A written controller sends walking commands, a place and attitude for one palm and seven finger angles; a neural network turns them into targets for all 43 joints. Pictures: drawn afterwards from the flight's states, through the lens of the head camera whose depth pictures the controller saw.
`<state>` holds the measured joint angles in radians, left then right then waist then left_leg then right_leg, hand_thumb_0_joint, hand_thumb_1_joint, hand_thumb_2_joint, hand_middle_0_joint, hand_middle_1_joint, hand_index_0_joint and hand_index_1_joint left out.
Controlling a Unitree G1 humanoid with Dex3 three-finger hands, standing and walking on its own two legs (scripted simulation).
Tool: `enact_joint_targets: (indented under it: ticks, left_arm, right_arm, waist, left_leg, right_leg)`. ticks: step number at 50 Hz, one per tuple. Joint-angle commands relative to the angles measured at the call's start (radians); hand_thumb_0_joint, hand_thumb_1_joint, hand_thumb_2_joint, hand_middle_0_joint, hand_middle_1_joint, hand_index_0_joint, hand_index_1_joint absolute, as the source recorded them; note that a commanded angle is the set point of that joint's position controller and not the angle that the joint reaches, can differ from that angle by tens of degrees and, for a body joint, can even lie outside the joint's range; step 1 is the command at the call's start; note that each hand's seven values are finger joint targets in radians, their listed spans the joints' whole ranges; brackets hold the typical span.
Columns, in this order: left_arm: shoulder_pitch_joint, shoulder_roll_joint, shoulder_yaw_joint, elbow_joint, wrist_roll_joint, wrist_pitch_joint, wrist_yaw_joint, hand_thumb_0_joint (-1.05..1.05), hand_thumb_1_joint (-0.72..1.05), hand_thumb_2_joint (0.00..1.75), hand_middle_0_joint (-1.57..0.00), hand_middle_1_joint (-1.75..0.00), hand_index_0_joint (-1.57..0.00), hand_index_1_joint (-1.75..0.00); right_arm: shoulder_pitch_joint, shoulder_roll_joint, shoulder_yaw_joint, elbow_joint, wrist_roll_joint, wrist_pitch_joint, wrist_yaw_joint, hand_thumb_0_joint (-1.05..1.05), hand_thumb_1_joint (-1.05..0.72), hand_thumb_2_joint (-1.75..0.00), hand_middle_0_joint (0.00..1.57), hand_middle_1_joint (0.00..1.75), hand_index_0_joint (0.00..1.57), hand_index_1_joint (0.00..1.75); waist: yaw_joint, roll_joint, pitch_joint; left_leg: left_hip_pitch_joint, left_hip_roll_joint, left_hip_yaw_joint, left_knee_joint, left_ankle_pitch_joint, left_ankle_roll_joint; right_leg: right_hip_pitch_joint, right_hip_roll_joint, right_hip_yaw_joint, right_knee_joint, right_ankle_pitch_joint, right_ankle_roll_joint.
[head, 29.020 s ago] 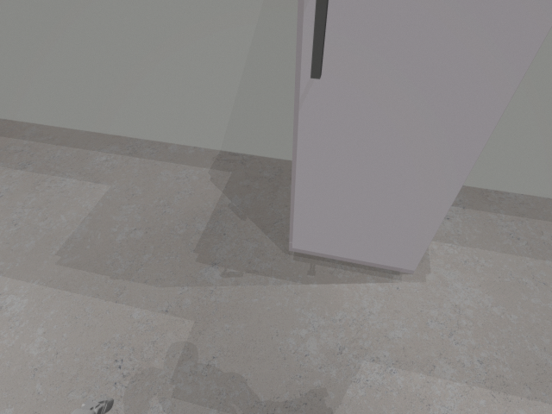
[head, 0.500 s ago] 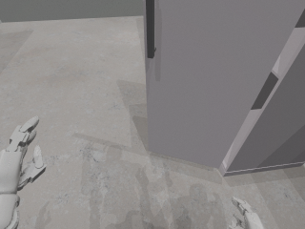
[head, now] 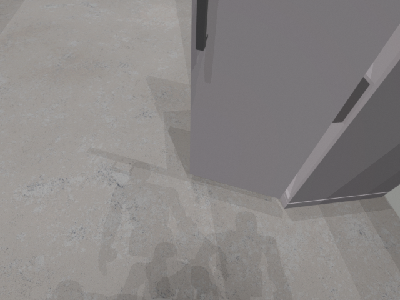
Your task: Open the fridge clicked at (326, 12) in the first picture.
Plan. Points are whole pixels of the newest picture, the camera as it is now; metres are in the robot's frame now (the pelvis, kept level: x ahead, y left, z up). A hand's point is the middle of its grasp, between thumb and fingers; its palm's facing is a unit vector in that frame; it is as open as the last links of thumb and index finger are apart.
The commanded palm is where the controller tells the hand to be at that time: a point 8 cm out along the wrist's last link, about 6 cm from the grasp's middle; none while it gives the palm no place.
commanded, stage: let the arm hang, fingers relaxed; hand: left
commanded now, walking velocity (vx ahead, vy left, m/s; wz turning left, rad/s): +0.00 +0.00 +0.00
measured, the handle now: out of the picture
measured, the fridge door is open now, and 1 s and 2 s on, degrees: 66 66 66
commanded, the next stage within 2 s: look to check the result in 0.54 s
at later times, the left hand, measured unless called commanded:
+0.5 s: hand (93, 293) +0.14 +0.24 -0.14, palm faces -0.05 -0.95 -0.32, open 7.4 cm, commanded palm none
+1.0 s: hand out of the picture +0.12 +0.23 -0.15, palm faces -0.06 -0.94 -0.32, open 7.4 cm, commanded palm none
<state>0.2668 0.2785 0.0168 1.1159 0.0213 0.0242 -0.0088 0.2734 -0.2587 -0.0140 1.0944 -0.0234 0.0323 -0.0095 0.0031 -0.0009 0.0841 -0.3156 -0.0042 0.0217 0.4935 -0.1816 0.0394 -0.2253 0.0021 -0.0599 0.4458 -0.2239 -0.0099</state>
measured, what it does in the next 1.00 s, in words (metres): shifts its weight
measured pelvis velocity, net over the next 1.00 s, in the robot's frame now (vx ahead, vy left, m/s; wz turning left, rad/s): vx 0.05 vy -0.01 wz -0.02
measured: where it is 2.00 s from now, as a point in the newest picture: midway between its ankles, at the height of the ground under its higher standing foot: outside the picture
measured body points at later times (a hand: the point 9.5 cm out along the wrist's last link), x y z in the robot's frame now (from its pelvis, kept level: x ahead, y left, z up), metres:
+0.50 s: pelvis +0.03 +0.00 +0.01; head +0.04 +0.00 +0.46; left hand +0.15 +0.29 -0.12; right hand +0.14 -0.29 -0.12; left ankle +0.05 +0.09 -0.74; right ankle +0.01 -0.12 -0.74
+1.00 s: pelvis +0.05 -0.01 +0.01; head +0.08 -0.02 +0.46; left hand +0.13 +0.28 -0.13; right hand +0.11 -0.31 -0.13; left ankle +0.05 +0.09 -0.74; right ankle +0.01 -0.12 -0.74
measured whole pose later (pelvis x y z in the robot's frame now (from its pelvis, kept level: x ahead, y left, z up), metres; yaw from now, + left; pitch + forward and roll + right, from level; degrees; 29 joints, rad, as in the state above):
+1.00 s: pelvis +0.05 -0.01 +0.01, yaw -1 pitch +0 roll +0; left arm 0.11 0.32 0.00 1.14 0.01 -0.01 0.00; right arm 0.11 -0.32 0.01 1.14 -0.01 0.00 -0.01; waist -0.01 0.01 0.05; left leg -0.14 -0.01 0.04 0.32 -0.18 0.02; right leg -0.07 0.00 -0.04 0.30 -0.23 -0.01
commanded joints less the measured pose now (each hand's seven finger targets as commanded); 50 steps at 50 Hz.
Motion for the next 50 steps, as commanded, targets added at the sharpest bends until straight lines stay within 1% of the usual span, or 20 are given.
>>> enact_joint_targets:
  ticks: [1, 5, 9, 13, 15, 17, 21, 23, 24, 27, 29, 31, 33, 34, 42, 43, 44, 46, 49, 50]
  left_arm:
    - [-0.071, 0.179, 0.036, -0.056, -0.004, -0.040, 0.013, 0.00, 0.90, 0.90, -0.20, -0.30, -0.20, -0.30]
    - [-0.097, 0.198, 0.033, -0.041, -0.005, -0.046, 0.014, 0.00, 0.90, 0.90, -0.20, -0.30, -0.20, -0.30]
    - [-0.131, 0.216, 0.026, -0.039, -0.005, -0.052, 0.015, 0.00, 0.90, 0.90, -0.20, -0.30, -0.20, -0.30]
    - [-0.173, 0.230, 0.021, -0.043, -0.005, -0.054, 0.014, 0.00, 0.90, 0.90, -0.20, -0.30, -0.20, -0.30]
    - [-0.183, 0.240, 0.020, -0.045, -0.005, -0.057, 0.014, 0.00, 0.90, 0.90, -0.20, -0.30, -0.20, -0.30]
    - [-0.199, 0.242, 0.020, -0.050, -0.005, -0.060, 0.014, 0.00, 0.90, 0.90, -0.20, -0.30, -0.20, -0.30]
    - [-0.216, 0.250, 0.019, -0.057, -0.006, -0.063, 0.013, 0.00, 0.90, 0.90, -0.20, -0.30, -0.20, -0.30]
    - [-0.219, 0.253, 0.020, -0.059, -0.006, -0.066, 0.014, 0.00, 0.90, 0.90, -0.20, -0.30, -0.20, -0.30]
    - [-0.217, 0.256, 0.020, -0.062, -0.005, -0.067, 0.014, 0.00, 0.90, 0.90, -0.20, -0.30, -0.20, -0.30]
    - [-0.223, 0.255, 0.020, -0.064, -0.007, -0.067, 0.015, 0.00, 0.90, 0.90, -0.20, -0.30, -0.20, -0.30]
    - [-0.213, 0.257, 0.021, -0.065, -0.007, -0.069, 0.016, 0.00, 0.90, 0.90, -0.20, -0.30, -0.20, -0.30]
    - [-0.217, 0.257, 0.020, -0.063, -0.009, -0.068, 0.016, 0.00, 0.90, 0.90, -0.20, -0.30, -0.20, -0.30]
    - [-0.211, 0.256, 0.019, -0.062, -0.010, -0.067, 0.017, 0.00, 0.90, 0.90, -0.20, -0.30, -0.20, -0.30]
    - [-0.204, 0.259, 0.021, -0.060, -0.009, -0.068, 0.018, 0.00, 0.90, 0.90, -0.20, -0.30, -0.20, -0.30]
    - [-0.198, 0.255, 0.018, -0.045, -0.012, -0.063, 0.019, 0.00, 0.90, 0.90, -0.20, -0.30, -0.20, -0.30]
    - [-0.191, 0.254, 0.017, -0.044, -0.013, -0.064, 0.019, 0.00, 0.90, 0.90, -0.20, -0.30, -0.20, -0.30]
    - [-0.187, 0.253, 0.020, -0.045, -0.011, -0.065, 0.021, 0.00, 0.90, 0.90, -0.20, -0.30, -0.20, -0.30]
    - [-0.189, 0.250, 0.018, -0.043, -0.013, -0.064, 0.021, 0.00, 0.90, 0.90, -0.20, -0.30, -0.20, -0.30]
    - [-0.181, 0.249, 0.019, -0.043, -0.012, -0.065, 0.023, 0.00, 0.90, 0.90, -0.20, -0.30, -0.20, -0.30]
    - [-0.188, 0.246, 0.019, -0.040, -0.013, -0.063, 0.023, 0.00, 0.90, 0.90, -0.20, -0.30, -0.20, -0.30]
  right_arm:
    - [-0.053, -0.205, -0.048, -0.062, -0.001, -0.039, -0.017, 0.00, -0.90, -0.90, 0.20, 0.30, 0.20, 0.30]
    - [-0.087, -0.218, -0.044, -0.049, 0.001, -0.046, -0.014, 0.00, -0.90, -0.90, 0.20, 0.30, 0.20, 0.30]
    - [-0.133, -0.233, -0.040, -0.042, 0.005, -0.049, -0.009, 0.00, -0.90, -0.90, 0.20, 0.30, 0.20, 0.30]
    - [-0.183, -0.249, -0.035, -0.034, 0.003, -0.051, -0.003, 0.00, -0.90, -0.90, 0.20, 0.30, 0.20, 0.30]
    - [-0.197, -0.255, -0.032, -0.035, 0.004, -0.054, -0.001, 0.00, -0.90, -0.90, 0.20, 0.30, 0.20, 0.30]
    - [-0.213, -0.261, -0.030, -0.036, 0.004, -0.057, 0.000, 0.00, -0.90, -0.90, 0.20, 0.30, 0.20, 0.30]
    - [-0.233, -0.270, -0.026, -0.037, 0.006, -0.060, 0.000, 0.00, -0.90, -0.90, 0.20, 0.30, 0.20, 0.30]
    - [-0.237, -0.274, -0.024, -0.038, 0.006, -0.062, 0.000, 0.00, -0.90, -0.90, 0.20, 0.30, 0.20, 0.30]
    - [-0.235, -0.274, -0.024, -0.041, 0.008, -0.062, 0.000, 0.00, -0.90, -0.90, 0.20, 0.30, 0.20, 0.30]
    - [-0.239, -0.277, -0.022, -0.039, 0.007, -0.063, -0.002, 0.00, -0.90, -0.90, 0.20, 0.30, 0.20, 0.30]
    - [-0.233, -0.279, -0.021, -0.041, 0.008, -0.063, -0.003, 0.00, -0.90, -0.90, 0.20, 0.30, 0.20, 0.30]
    - [-0.234, -0.278, -0.020, -0.038, 0.008, -0.061, -0.004, 0.00, -0.90, -0.90, 0.20, 0.30, 0.20, 0.30]
    - [-0.230, -0.281, -0.019, -0.037, 0.008, -0.061, -0.006, 0.00, -0.90, -0.90, 0.20, 0.30, 0.20, 0.30]
    - [-0.226, -0.279, -0.018, -0.038, 0.010, -0.060, -0.007, 0.00, -0.90, -0.90, 0.20, 0.30, 0.20, 0.30]
    - [-0.214, -0.271, -0.018, -0.023, 0.010, -0.054, -0.011, 0.00, -0.90, -0.90, 0.20, 0.30, 0.20, 0.30]
    - [-0.209, -0.273, -0.017, -0.022, 0.009, -0.055, -0.012, 0.00, -0.90, -0.90, 0.20, 0.30, 0.20, 0.30]
    - [-0.203, -0.268, -0.018, -0.024, 0.011, -0.055, -0.013, 0.00, -0.90, -0.90, 0.20, 0.30, 0.20, 0.30]
    - [-0.201, -0.267, -0.018, -0.020, 0.010, -0.055, -0.014, 0.00, -0.90, -0.90, 0.20, 0.30, 0.20, 0.30]
    - [-0.200, -0.263, -0.018, -0.020, 0.011, -0.055, -0.016, 0.00, -0.90, -0.90, 0.20, 0.30, 0.20, 0.30]
    - [-0.201, -0.263, -0.019, -0.018, 0.011, -0.054, -0.017, 0.00, -0.90, -0.90, 0.20, 0.30, 0.20, 0.30]
  waist:
    - [-0.006, 0.026, -0.070]
    - [-0.003, 0.017, -0.090]
    - [-0.004, -0.013, -0.097]
    - [-0.007, 0.004, -0.080]
    - [-0.006, -0.003, -0.104]
    - [-0.008, 0.007, -0.113]
    - [-0.009, -0.002, -0.126]
    - [-0.009, 0.010, -0.141]
    - [-0.009, -0.012, -0.145]
    - [-0.011, 0.005, -0.140]
    - [-0.009, 0.003, -0.165]
    - [-0.011, 0.007, -0.148]
    - [-0.011, 0.017, -0.158]
    - [-0.009, -0.002, -0.161]
    - [-0.013, -0.001, -0.127]
    - [-0.012, 0.002, -0.146]
    - [-0.012, -0.014, -0.158]
    - [-0.012, 0.003, -0.154]
    - [-0.011, -0.020, -0.155]
    - [-0.014, -0.010, -0.140]
  left_leg:
    - [0.020, 0.119, -0.158, -0.169, -0.175, 0.015]
    - [0.053, 0.127, -0.161, -0.183, -0.082, 0.013]
    - [0.100, 0.127, -0.149, -0.185, 0.014, 0.007]
    - [0.120, 0.131, -0.150, -0.216, 0.026, 0.001]
    - [0.139, 0.130, -0.142, -0.216, 0.061, 0.000]
    - [0.158, 0.130, -0.138, -0.216, 0.102, -0.003]
    - [0.183, 0.131, -0.129, -0.215, 0.159, -0.007]
    - [0.201, 0.130, -0.126, -0.210, 0.200, -0.009]
    - [0.206, 0.131, -0.124, -0.206, 0.207, -0.008]
    - [0.214, 0.131, -0.119, -0.208, 0.227, -0.012]
    - [0.225, 0.130, -0.117, -0.200, 0.249, -0.011]
    - [0.224, 0.130, -0.115, -0.203, 0.244, -0.014]
    - [0.237, 0.133, -0.111, -0.202, 0.261, -0.013]
    - [0.241, 0.132, -0.109, -0.196, 0.265, -0.012]
    - [0.238, 0.133, -0.102, -0.204, 0.227, -0.015]
    - [0.248, 0.133, -0.100, -0.199, 0.240, -0.014]
    - [0.252, 0.133, -0.097, -0.193, 0.246, -0.013]
    - [0.253, 0.134, -0.095, -0.193, 0.261, -0.014]
    - [0.261, 0.135, -0.091, -0.188, 0.276, -0.014]
    - [0.256, 0.135, -0.092, -0.194, 0.262, -0.016]
  right_leg:
    - [0.005, -0.097, 0.129, -0.119, -0.144, -0.061]
    - [0.040, -0.105, 0.120, -0.114, -0.065, -0.052]
    - [0.049, -0.114, 0.120, -0.130, 0.000, -0.041]
    - [0.046, -0.117, 0.123, -0.146, 0.004, -0.031]
    - [0.063, -0.123, 0.123, -0.149, 0.029, -0.029]
    - [0.071, -0.125, 0.125, -0.151, 0.060, -0.026]
    - [0.085, -0.130, 0.123, -0.157, 0.101, -0.022]
    - [0.100, -0.134, 0.125, -0.159, 0.139, -0.023]
    - [0.103, -0.134, 0.121, -0.160, 0.150, -0.022]
    - [0.113, -0.138, 0.124, -0.164, 0.175, -0.024]
    - [0.136, -0.140, 0.123, -0.165, 0.203, -0.026]
    - [0.132, -0.141, 0.124, -0.168, 0.207, -0.027]
    - [0.142, -0.142, 0.124, -0.166, 0.220, -0.029]
    - [0.145, -0.142, 0.119, -0.171, 0.230, -0.028]
    - [0.136, -0.140, 0.126, -0.186, 0.221, -0.031]
    - [0.147, -0.143, 0.128, -0.182, 0.239, -0.032]
    - [0.155, -0.141, 0.122, -0.181, 0.253, -0.032]
    - [0.157, -0.143, 0.122, -0.175, 0.270, -0.033]
    - [0.157, -0.141, 0.120, -0.175, 0.296, -0.032]
    - [0.148, -0.141, 0.123, -0.176, 0.281, -0.033]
